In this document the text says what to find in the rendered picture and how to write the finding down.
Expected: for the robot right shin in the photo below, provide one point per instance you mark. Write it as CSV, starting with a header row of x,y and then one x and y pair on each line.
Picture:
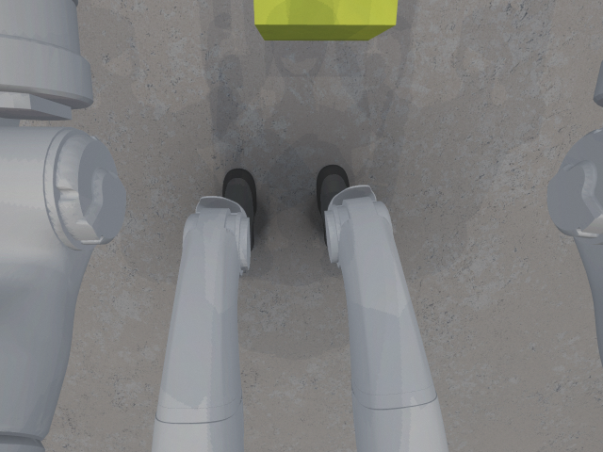
x,y
358,192

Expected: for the robot left foot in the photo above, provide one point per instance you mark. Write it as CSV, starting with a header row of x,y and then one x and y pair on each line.
x,y
239,186

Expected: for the robot left forearm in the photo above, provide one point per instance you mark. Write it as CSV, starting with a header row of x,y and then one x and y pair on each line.
x,y
42,73

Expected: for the right robot upper arm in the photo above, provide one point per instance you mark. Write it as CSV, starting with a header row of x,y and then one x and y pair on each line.
x,y
575,205

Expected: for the carton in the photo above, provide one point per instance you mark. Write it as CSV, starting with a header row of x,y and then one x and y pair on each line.
x,y
324,19

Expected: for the left robot upper arm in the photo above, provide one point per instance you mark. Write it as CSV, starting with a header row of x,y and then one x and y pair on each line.
x,y
60,196

